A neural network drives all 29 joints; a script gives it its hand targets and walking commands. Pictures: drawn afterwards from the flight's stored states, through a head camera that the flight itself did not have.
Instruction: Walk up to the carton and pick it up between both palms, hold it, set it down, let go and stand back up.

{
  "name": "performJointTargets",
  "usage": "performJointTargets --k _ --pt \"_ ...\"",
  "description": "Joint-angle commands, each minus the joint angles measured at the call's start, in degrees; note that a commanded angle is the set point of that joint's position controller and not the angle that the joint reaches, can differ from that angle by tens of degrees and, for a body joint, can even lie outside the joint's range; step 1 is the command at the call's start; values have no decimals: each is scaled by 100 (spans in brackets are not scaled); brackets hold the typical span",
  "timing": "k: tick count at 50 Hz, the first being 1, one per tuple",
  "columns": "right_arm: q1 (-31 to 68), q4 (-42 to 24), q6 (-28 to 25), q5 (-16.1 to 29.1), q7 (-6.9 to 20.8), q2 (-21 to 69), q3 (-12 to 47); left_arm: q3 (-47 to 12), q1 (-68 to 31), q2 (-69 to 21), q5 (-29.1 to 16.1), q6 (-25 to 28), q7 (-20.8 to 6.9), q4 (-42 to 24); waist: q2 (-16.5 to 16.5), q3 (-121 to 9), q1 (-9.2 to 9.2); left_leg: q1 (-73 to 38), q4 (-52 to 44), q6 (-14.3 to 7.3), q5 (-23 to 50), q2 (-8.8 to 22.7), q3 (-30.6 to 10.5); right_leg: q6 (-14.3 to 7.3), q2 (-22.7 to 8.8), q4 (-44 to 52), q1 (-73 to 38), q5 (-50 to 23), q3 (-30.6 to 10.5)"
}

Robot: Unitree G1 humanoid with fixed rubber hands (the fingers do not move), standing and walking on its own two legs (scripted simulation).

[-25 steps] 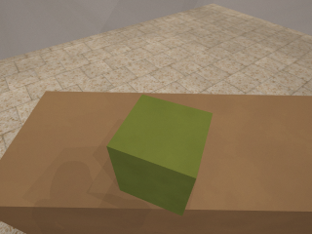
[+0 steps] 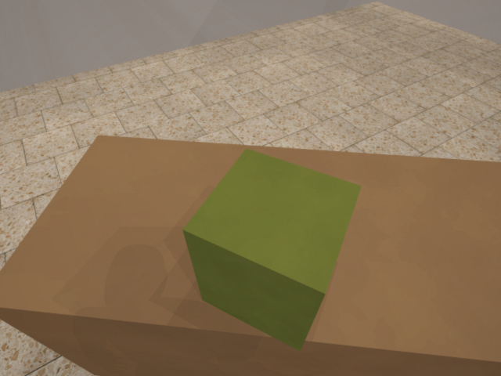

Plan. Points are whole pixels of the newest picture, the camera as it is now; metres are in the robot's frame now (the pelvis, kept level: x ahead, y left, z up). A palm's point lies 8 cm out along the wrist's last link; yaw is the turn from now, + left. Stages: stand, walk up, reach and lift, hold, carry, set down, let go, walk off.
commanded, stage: walk up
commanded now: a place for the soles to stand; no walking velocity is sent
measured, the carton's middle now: (273, 249) +0.35 -0.02 -0.01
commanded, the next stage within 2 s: reach and lift in 0.48 s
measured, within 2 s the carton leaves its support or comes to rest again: neither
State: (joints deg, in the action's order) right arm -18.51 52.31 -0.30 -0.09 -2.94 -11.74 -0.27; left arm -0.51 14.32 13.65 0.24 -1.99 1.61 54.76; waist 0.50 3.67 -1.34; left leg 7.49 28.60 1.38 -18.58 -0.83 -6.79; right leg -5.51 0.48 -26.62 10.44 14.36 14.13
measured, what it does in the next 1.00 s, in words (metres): stands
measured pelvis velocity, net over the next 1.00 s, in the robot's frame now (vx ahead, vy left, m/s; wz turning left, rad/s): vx -0.03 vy -0.02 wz -0.02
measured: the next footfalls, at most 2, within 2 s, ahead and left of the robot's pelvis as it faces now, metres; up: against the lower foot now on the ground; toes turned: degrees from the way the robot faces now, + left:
none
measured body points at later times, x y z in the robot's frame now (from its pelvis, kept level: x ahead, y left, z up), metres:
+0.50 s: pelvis +0.00 -0.01 +0.00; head +0.02 +0.00 +0.44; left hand +0.02 +0.26 -0.15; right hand +0.06 -0.25 -0.15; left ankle -0.03 +0.14 -0.74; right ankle +0.02 -0.05 -0.74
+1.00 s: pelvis -0.03 -0.02 -0.02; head +0.01 +0.02 +0.42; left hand +0.10 +0.23 -0.15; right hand +0.10 -0.26 -0.12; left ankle -0.03 +0.14 -0.74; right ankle +0.02 -0.05 -0.74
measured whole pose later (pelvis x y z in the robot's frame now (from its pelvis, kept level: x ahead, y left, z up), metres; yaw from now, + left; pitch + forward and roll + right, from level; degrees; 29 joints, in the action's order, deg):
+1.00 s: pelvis -0.03 -0.02 -0.02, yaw -1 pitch -2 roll +1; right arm -13.0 36.8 0.7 3.5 -2.5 -11.4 2.7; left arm 7.0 10.5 12.7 3.5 -33.9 -0.2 20.8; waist -7.1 7.0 -2.2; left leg 17.3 40.5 3.1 -21.5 2.8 1.3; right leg -6.9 0.7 -40.4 21.5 18.3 11.1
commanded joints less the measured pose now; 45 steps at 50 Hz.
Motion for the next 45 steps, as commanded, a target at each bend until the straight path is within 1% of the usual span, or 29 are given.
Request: performJointTargets --k 1,3,4,6,8,9,10,11,14,16,19,24,25,26,27,28,30,31,32,33,34,35,37,38,39,41,43,44,45 --pt "-510 -219 -119 -57 -38 -802 -210 179 182 953 31 66 21 -351 -42 100 49 1000 -467 -245 758 494 -370 295 -1156 873 -516 -411 -1198" --pt "-470 -242 -141 -60 -38 -795 -217 195 210 976 37 88 0 -355 -79 -8 23 977 -471 -278 807 504 -416 216 -1154 804 -566 -358 -1157" --pt "-355 -261 -132 -57 -35 -837 -224 197 264 977 22 88 -5 -339 10 48 -59 1028 -441 -274 744 481 -422 213 -1153 843 -539 -281 -1182" --pt "-369 -292 -127 -55 -34 -875 -237 200 276 1005 29 85 -6 -336 193 -19 -21 1049 -379 -277 833 475 -446 168 -1200 784 -604 -350 -1161" --pt "-353 -324 -127 -66 -30 -826 -233 233 279 1088 34 84 12 -378 46 -173 -27 1015 -263 -293 955 436 -486 225 -1212 710 -734 -663 -1128" --pt "-332 -340 -123 -58 -30 -824 -225 218 338 1048 34 79 16 -354 165 -158 -31 1057 -243 -276 847 407 -437 220 -1275 732 -730 -647 -1157" --pt "-382 -354 -115 -60 -31 -785 -231 243 305 1082 42 71 18 -402 20 -83 -22 1124 -217 -295 750 395 -458 215 -1305 787 -662 -455 -1174" --pt "-355 -342 -107 -55 -31 -835 -249 226 324 1030 34 56 11 -376 130 -2 -47 1118 -193 -295 624 363 -449 217 -1316 826 -556 -331 -1203" --pt "-361 -347 -76 -71 -23 -686 -201 198 299 1071 -7 36 0 -376 15 386 -36 1147 -231 -276 523 359 -399 223 -1321 959 -151 179 -1141" --pt "-421 -366 -90 -63 -17 -793 -226 213 326 1094 25 36 -2 -412 163 214 -5 1187 -217 -283 595 378 -466 269 -1295 880 -329 81 -1130" --pt "-366 -378 -96 -78 -22 -853 -237 204 412 1096 29 53 0 -414 3 170 -33 1222 -111 -262 645 340 -404 250 -1361 930 -405 -75 -1137" --pt "-367 -446 -107 -75 -35 -891 -250 219 393 1182 49 39 -7 -472 129 -47 -27 1165 -64 -364 1041 395 -592 169 -1258 519 -633 -687 -950" --pt "3864 -274 -379 -832 171 -363 -777 585 -3701 1773 -290 -1109 -11 -2644 -197 -644 551 3164 1065 -78 255 447 625 235 -665 -1105 665 584 -1337" --pt "3222 -143 -215 -792 365 -581 -890 556 -3150 1481 -195 -1850 175 -2898 -116 -212 451 4093 1149 -134 -531 439 761 197 -757 -1156 294 1461 -1612" --pt "3061 -539 2 -673 498 -682 -821 584 -2906 1396 -172 -2258 247 -3129 -384 -486 393 4303 1127 -195 -629 513 830 244 -820 -1087 -74 1671 -1743" --pt "2717 -811 223 -569 559 -655 -757 587 -2498 1315 -194 -2542 221 -3173 -455 -882 367 4166 1240 -143 -381 521 924 273 -891 -1116 -458 1185 -1773" --pt "2140 -949 446 -210 590 -708 -543 548 -2000 1066 -78 -2966 99 -3495 -140 -1629 269 3611 1404 50 306 530 949 285 -886 -1353 -649 -522 -1638" --pt "1892 -967 400 8 582 -872 -525 715 -1691 1076 42 -3085 40 -3719 -76 -2149 181 3277 1552 109 943 484 934 304 -799 -1481 -809 -1534 -1560" --pt "1627 -1008 301 166 512 -1005 -414 866 -1247 1094 130 -3156 -58 -3795 -229 -2491 184 2953 1698 143 1701 399 961 424 -708 -1553 -1091 -2804 -1531" --pt "1198 -819 229 406 413 -1148 -240 976 -636 941 277 -3257 -167 -3836 -172 -2611 178 2704 1679 198 2206 303 888 504 -678 -1565 -1570 -3730 -1628" --pt "957 -915 115 568 304 -1277 -103 1033 -133 850 374 -3313 -253 -3934 -259 -2648 138 2492 1522 212 2510 230 891 576 -634 -1448 -1990 -4352 -1665" --pt "864 -1038 39 722 214 -1305 23 1074 136 768 414 -3340 -310 -4206 -266 -2631 104 2451 1343 226 2549 181 852 600 -619 -1332 -2232 -4472 -1698" --pt "790 -1084 62 809 68 -1310 288 1187 639 653 643 -3538 -357 -4209 -257 -1982 15 2387 860 167 2251 91 857 707 -643 -977 -2462 -4378 -1821" --pt "875 -1215 31 866 14 -1240 359 1230 697 685 695 -3583 -358 -4289 -153 -1812 -107 2428 796 180 2163 61 827 717 -654 -880 -2508 -4145 -1859" --pt "1114 -1492 -47 783 -30 -1154 336 1201 535 762 614 -3575 -356 -4299 -177 -1568 -113 2599 770 166 1942 32 865 763 -650 -831 -2275 -3941 -1868" --pt "1495 -1866 -168 649 -40 -915 353 1246 4 939 579 -3413 -286 -4352 23 -1197 -370 2928 706 114 946 83 927 761 -749 -632 -1758 -2132 -2025" --pt "1611 -2273 -209 487 -6 -602 328 1286 -441 1081 580 -3235 -171 -4302 101 -743 -484 3000 611 42 537 168 1029 714 -842 -298 -1323 -895 -2192" --pt "1580 -2408 -194 408 13 -423 316 1195 -617 1044 503 -3162 -157 -4215 44 -481 -381 2973 539 7 244 206 1048 707 -898 -200 -1070 -452 -2230" --pt "1625 -2548 -173 334 27 -317 263 1234 -990 1100 502 -3056 -120 -4298 78 -483 -419 2975 488 -5 -27 271 1064 721 -989 -92 -984 144 -2354"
